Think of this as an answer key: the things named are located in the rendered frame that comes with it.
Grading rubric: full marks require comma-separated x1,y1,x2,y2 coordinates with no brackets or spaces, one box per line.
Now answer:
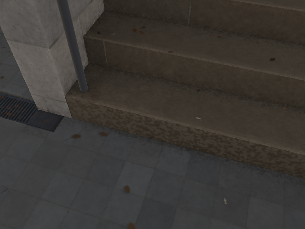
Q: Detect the stairs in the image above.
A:
65,0,305,179

